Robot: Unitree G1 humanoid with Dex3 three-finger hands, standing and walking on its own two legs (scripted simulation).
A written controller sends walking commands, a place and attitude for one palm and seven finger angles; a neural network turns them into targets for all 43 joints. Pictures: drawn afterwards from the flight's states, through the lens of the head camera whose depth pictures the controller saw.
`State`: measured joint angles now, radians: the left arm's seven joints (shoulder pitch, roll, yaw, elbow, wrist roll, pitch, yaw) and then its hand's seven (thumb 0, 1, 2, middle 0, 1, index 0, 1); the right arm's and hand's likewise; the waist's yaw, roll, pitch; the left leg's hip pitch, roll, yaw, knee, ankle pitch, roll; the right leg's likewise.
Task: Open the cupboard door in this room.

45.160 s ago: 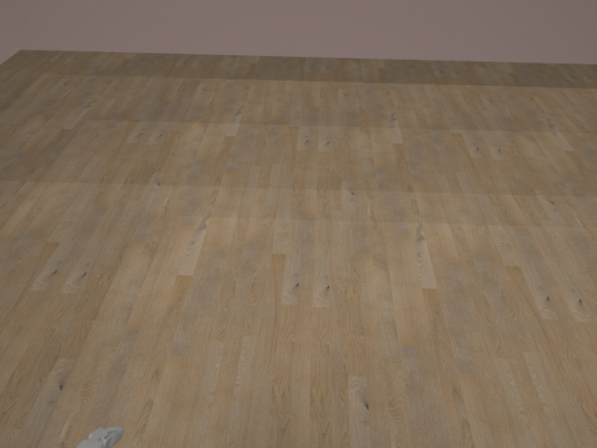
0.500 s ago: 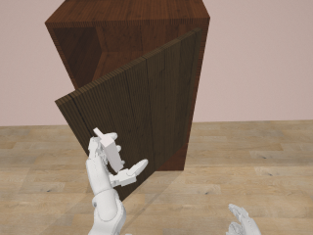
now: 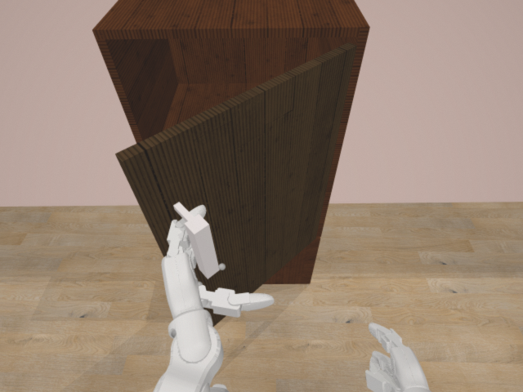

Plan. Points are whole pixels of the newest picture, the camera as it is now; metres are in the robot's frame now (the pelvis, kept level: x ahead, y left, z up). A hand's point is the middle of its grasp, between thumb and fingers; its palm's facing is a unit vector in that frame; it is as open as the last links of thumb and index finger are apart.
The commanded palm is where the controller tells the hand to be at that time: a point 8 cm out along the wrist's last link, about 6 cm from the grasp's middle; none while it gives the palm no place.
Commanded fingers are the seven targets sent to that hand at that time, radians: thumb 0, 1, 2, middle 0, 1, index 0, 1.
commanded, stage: slide the hand sideways off the handle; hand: left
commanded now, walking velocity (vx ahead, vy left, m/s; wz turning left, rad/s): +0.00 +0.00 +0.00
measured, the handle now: (195, 240) +0.33 +0.13 +0.07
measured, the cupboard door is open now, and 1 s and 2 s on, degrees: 42 44 44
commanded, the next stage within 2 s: draw the hand back to the body in 1.18 s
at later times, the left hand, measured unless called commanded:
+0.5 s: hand (225, 299) +0.23 +0.07 +0.07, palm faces -0.02 -1.00 -0.01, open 16.1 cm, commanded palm +0.20 +0.13 +0.07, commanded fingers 0.00 -0.50 0.30 -0.15 -0.30 -0.15 -0.30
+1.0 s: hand (180, 326) +0.20 +0.12 +0.07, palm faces +0.04 -1.00 -0.03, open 16.2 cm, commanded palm +0.16 +0.18 +0.07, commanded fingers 0.00 -0.50 0.30 -0.15 -0.30 -0.15 -0.30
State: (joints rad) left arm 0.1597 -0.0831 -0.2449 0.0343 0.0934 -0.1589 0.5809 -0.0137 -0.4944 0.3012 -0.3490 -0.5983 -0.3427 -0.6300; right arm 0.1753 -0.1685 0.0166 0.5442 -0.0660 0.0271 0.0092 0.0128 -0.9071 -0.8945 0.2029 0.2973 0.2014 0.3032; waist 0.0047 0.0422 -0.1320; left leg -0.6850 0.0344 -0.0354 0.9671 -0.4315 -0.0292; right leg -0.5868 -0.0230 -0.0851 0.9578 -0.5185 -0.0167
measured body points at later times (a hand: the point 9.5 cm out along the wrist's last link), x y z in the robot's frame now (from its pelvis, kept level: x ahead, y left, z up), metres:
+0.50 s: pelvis -0.01 +0.01 +0.00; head +0.01 +0.00 +0.45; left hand +0.23 +0.12 +0.07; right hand +0.15 -0.21 -0.08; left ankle +0.03 +0.14 -0.68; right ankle -0.02 -0.11 -0.68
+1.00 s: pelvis +0.01 -0.01 -0.01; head +0.05 -0.02 +0.44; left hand +0.19 +0.18 +0.07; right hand +0.19 -0.23 -0.09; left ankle +0.03 +0.14 -0.68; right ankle -0.02 -0.11 -0.68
